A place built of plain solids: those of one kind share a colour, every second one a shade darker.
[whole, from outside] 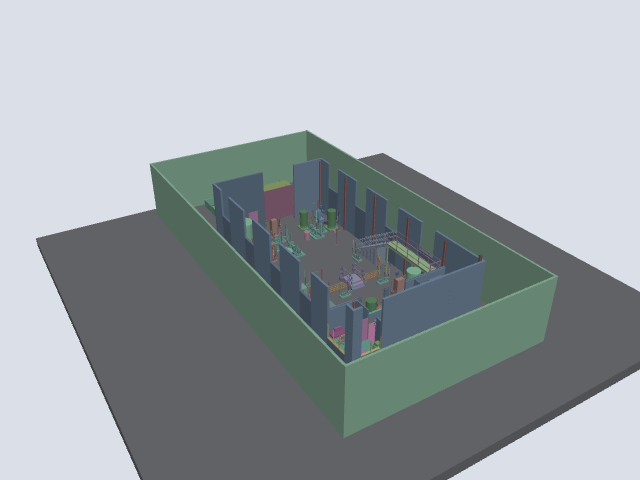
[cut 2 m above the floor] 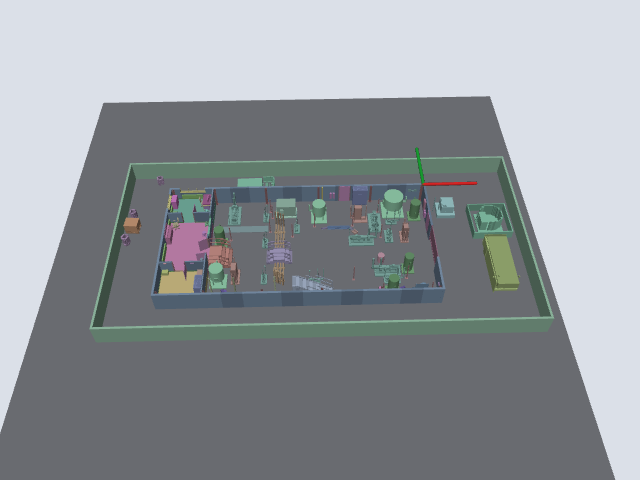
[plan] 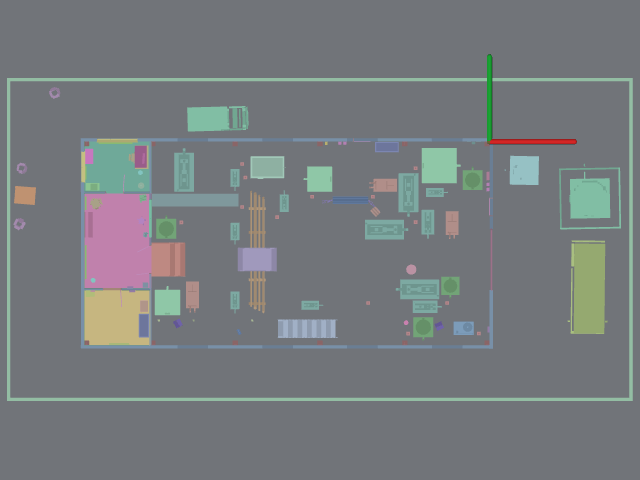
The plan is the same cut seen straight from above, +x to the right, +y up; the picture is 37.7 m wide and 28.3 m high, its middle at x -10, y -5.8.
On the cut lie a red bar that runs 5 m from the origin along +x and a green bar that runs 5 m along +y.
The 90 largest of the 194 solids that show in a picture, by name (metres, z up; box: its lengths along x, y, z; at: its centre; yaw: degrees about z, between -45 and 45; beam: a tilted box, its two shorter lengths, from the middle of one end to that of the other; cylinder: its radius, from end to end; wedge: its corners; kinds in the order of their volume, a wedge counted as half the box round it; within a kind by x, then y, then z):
{
 "yard_bound_1": {"box": [0.2, 19.05, 6.2], "at": [-28.36, -5.77, 3.05]},
 "yard_bound_2": {"box": [36.89, 0.2, 6.2], "at": [-10.01, -15.2, 3.05]},
 "yard_bound_3": {"box": [36.89, 0.2, 6.15], "at": [-10.01, 3.65, 3.02]},
 "yard_bound_4": {"box": [0.2, 19.05, 6.15], "at": [8.33, -5.77, 3.02]},
 "wall_1": {"box": [0.2, 3.5, 6.25], "at": [-24.0, -10.45, 3.08]},
 "wall_2": {"box": [0.2, 5.7, 6.25], "at": [-24.0, -5.85, 3.08]},
 "wall_3": {"box": [0.2, 0.61, 6.25], "at": [-24.0, -2.7, 3.08]},
 "wall_4": {"box": [0.2, 0.81, 6.25], "at": [-24.0, -0.2, 3.08]},
 "wall_5": {"box": [0.96, 0.2, 6.25], "at": [-23.62, 0.1, 3.08]},
 "wall_6": {"box": [1.25, 0.06, 3.53], "at": [-23.27, -3.03, 1.72]},
 "wall_7": {"box": [1.25, 0.06, 3.53], "at": [-23.27, -2.97, 1.72]},
 "wall_8": {"box": [4.1, 0.2, 6.25], "at": [-22.05, -12.1, 3.08]},
 "wall_9": {"box": [2.41, 0.2, 1.63], "at": [-21.95, 0.1, 0.77]},
 "wall_10": {"box": [1.71, 0.06, 3.53], "at": [-20.85, -8.73, 1.72]},
 "wall_11": {"box": [1.55, 0.06, 3.53], "at": [-20.78, -3.03, 1.72]},
 "wall_12": {"box": [1.55, 0.06, 3.53], "at": [-20.78, -2.97, 1.72]},
 "wall_13": {"box": [0.76, 0.2, 6.25], "at": [-20.38, 0.1, 3.08]},
 "wall_14": {"box": [0.06, 3.3, 3.53], "at": [-20.03, -10.35, 1.72]},
 "wall_15": {"box": [0.06, 3.0, 3.53], "at": [-20.03, -1.5, 1.72]},
 "wall_16": {"box": [0.06, 3.36, 3.65], "at": [-19.97, -10.32, 1.77]},
 "wall_17": {"box": [0.06, 3.06, 3.65], "at": [-19.97, -1.53, 1.77]},
 "wall_18": {"box": [1.61, 0.2, 6.25], "at": [-19.2, -12.1, 3.08]},
 "wall_19": {"box": [1.61, 0.2, 6.25], "at": [-19.2, 0.1, 3.08]},
 "wall_20": {"box": [1.81, 0.2, 3.55], "at": [-17.5, -12.1, 1.73]},
 "wall_21": {"box": [1.81, 0.2, 3.55], "at": [-17.5, 0.1, 1.73]},
 "wall_22": {"box": [3.21, 0.2, 6.25], "at": [-15.0, -12.1, 3.08]},
 "wall_23": {"box": [3.21, 0.2, 6.25], "at": [-15.0, 0.1, 3.08]},
 "wall_24": {"box": [1.81, 0.2, 3.55], "at": [-12.5, -12.1, 1.73]},
 "wall_25": {"box": [1.81, 0.2, 3.55], "at": [-12.5, 0.1, 1.73]},
 "wall_26": {"box": [3.21, 0.2, 6.25], "at": [-10.0, -12.1, 3.08]},
 "wall_27": {"box": [3.21, 0.2, 6.25], "at": [-10.0, 0.1, 3.08]},
 "wall_28": {"box": [1.81, 0.2, 3.55], "at": [-7.5, -12.1, 1.73]},
 "wall_29": {"box": [1.81, 0.2, 3.55], "at": [-7.5, 0.1, 1.73]},
 "wall_30": {"box": [3.21, 0.2, 6.25], "at": [-5.0, -12.1, 3.08]},
 "wall_31": {"box": [3.21, 0.2, 6.25], "at": [-5.0, 0.1, 3.08]},
 "wall_32": {"box": [1.81, 0.2, 3.55], "at": [-2.5, -12.1, 1.73]},
 "wall_33": {"box": [1.81, 0.2, 3.55], "at": [-2.5, 0.1, 1.73]},
 "wall_34": {"box": [1.81, 0.2, 6.25], "at": [-0.7, -12.1, 3.08]},
 "wall_35": {"box": [1.81, 0.2, 6.25], "at": [-0.7, 0.1, 3.08]},
 "wall_36": {"box": [0.2, 3.46, 6.25], "at": [0.1, -10.47, 3.08]},
 "wall_37": {"box": [0.2, 5.36, 6.25], "at": [0.1, -2.48, 3.08]},
 "raised_floor_control_1": {"box": [4.03, 5.83, 0.73], "at": [-21.95, -5.85, 0.32]},
 "buffer_vessel_1": {"box": [1.51, 1.51, 0.17], "at": [-19.0, -9.48, 0.04]},
 "buffer_vessel_2": {"cylinder": 0.61, "from": [-19.0, -9.48, 0.74], "to": [-19.0, -9.48, 3.43]},
 "buffer_vessel_3": {"box": [1.48, 1.48, 0.17], "at": [-10.01, -2.21, 0.04]},
 "buffer_vessel_4": {"cylinder": 0.6, "from": [-10.01, -2.21, 0.73], "to": [-10.01, -2.21, 3.04]},
 "buffer_vessel_5": {"box": [2.08, 2.08, 0.17], "at": [-2.97, -1.42, 0.04]},
 "buffer_vessel_6": {"cylinder": 0.9, "from": [-2.97, -1.42, 0.82], "to": [-2.97, -1.42, 2.95]},
 "raised_floor_switch_1": {"box": [4.03, 3.43, 0.73], "at": [-21.95, -10.35, 0.32]},
 "raised_floor_office_1": {"box": [4.03, 3.13, 0.73], "at": [-21.95, -1.5, 0.32]},
 "beyond_van_1": {"box": [0.08, 3.79, 1.48], "at": [4.83, -9.35, 0.68], "yaw": -0.6},
 "beyond_van_2": {"box": [1.81, 5.29, 0.65], "at": [5.89, -8.66, 0.97], "yaw": -0.6},
 "beyond_storage_tank_1": {"box": [2.37, 1.42, 0.88], "at": [-16.63, 1.33, 0.85], "yaw": 1.5},
 "beyond_storage_tank_2": {"box": [0.28, 1.15, 0.79], "at": [-15.01, 1.38, 0.34], "yaw": 1.5},
 "beyond_storage_tank_3": {"box": [0.1, 3.6, 0.91], "at": [4.18, -3.38, 0.4], "yaw": 1.0},
 "beyond_storage_tank_4": {"box": [0.6, 1.31, 1.08], "at": [5.17, -3.65, 0.75], "yaw": 1.0},
 "beyond_storage_tank_5": {"box": [3.6, 0.1, 0.91], "at": [5.89, -1.6, 0.4], "yaw": 1.0},
 "beyond_storage_tank_6": {"box": [2.34, 2.34, 0.17], "at": [5.92, -3.35, 0.03], "yaw": 1.0},
 "beyond_storage_tank_7": {"box": [3.6, 0.1, 0.91], "at": [5.96, -5.1, 0.4], "yaw": 1.0},
 "beyond_storage_tank_8": {"box": [0.1, 3.6, 0.91], "at": [7.67, -3.32, 0.4], "yaw": 1.0},
 "row_1": {"box": [0.48, 1.28, 2.04], "at": [-20.38, -10.85, 1.8]},
 "row_2": {"box": [0.6, 1.4, 2.1], "at": [-20.38, -10.85, 1.83]},
 "row_3": {"box": [1.28, 0.48, 2.04], "at": [-6.05, -0.32, 1.12]},
 "row_4": {"box": [1.4, 0.6, 2.1], "at": [-6.05, -0.32, 1.15]},
 "air_vessel_1": {"cylinder": 0.45, "from": [-19.06, -5.14, 0.36], "to": [-19.06, -5.14, 2.08]},
 "air_vessel_2": {"cylinder": 0.45, "from": [-3.91, -10.94, 0.36], "to": [-3.91, -10.94, 2.08]},
 "air_vessel_3": {"cylinder": 0.4, "from": [-2.31, -8.51, 0.35], "to": [-2.31, -8.51, 1.89]},
 "air_vessel_4": {"cylinder": 0.45, "from": [-1.0, -2.27, 0.36], "to": [-1.0, -2.27, 2.08]},
 "day_tank_1": {"box": [2.0, 1.3, 0.15], "at": [-13.1, -1.51, 0.03]},
 "day_tank_2": {"box": [1.8, 1.1, 1.25], "at": [-13.1, -1.51, 0.82]},
 "beyond_stack_1": {"box": [1.7, 1.7, 0.45], "at": [2.05, -1.7, 0.17], "yaw": -1.1},
 "beyond_stack_2": {"box": [1.16, 1.3, 0.8], "at": [2.12, -1.7, 0.89], "yaw": -1.1},
 "door_landing_1": {"box": [1.1, 2.0, 0.73], "at": [-19.39, -6.95, 0.32]},
 "door_landing_2": {"box": [0.32, 2.0, 0.56], "at": [-18.7, -6.95, 0.23]},
 "door_landing_3": {"box": [0.32, 2.0, 0.39], "at": [-18.4, -6.95, 0.14]},
 "pump_unit_1": {"box": [1.18, 2.3, 0.2], "at": [-18.01, -1.8, 0.05]},
 "pump_unit_2": {"box": [2.3, 1.18, 0.2], "at": [-6.2, -5.19, 0.05]},
 "pump_unit_3": {"box": [1.18, 2.3, 0.2], "at": [-4.78, -3.02, 0.05]},
 "pump_unit_4": {"box": [2.3, 1.18, 0.2], "at": [-4.12, -8.71, 0.05]},
 "raised_floor_steel_grating_1": {"box": [6.0, 1.1, 0.2], "at": [-16.85, -11.03, 3.05]},
 "plate_exchanger_1": {"box": [0.42, 0.8, 1.56], "at": [-17.52, -9.27, 1.07]},
 "plate_exchanger_2": {"box": [0.6, 0.42, 1.56], "at": [-6.38, -2.57, 1.07]},
 "plate_exchanger_3": {"box": [0.42, 0.6, 1.56], "at": [-2.21, -5.04, 1.07]},
 "beyond_pallets_1": {"box": [1.22, 1.03, 0.69], "at": [-27.39, -3.17, 0.72], "yaw": -4.8},
 "stile_1": {"box": [1.1, 1.4, 0.56], "at": [-13.7, -6.95, 0.23]},
 "roller_shutter_1": {"box": [0.06, 3.46, 3.49], "at": [0.12, -6.95, 2.25]},
 "wall_console_1": {"box": [0.4, 1.5, 0.85], "at": [-23.66, -4.9, 1.05]},
 "filing_lateral_1": {"box": [0.48, 0.9, 1.05], "at": [-23.61, -0.87, 1.16]},
 "trench_plates_1": {"box": [5.11, 0.75, 0.08], "at": [-17.36, -3.45, -0.01]},
 "tool_cabinet_1": {"box": [0.46, 0.66, 0.93], "at": [-20.37, -9.7, 1.24]}
}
